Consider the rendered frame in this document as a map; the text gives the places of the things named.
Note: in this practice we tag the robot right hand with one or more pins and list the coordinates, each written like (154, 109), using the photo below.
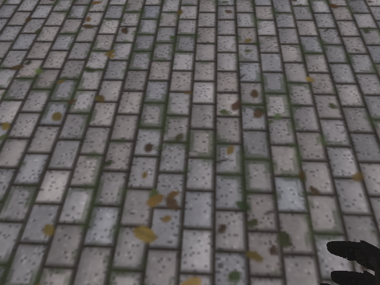
(364, 254)

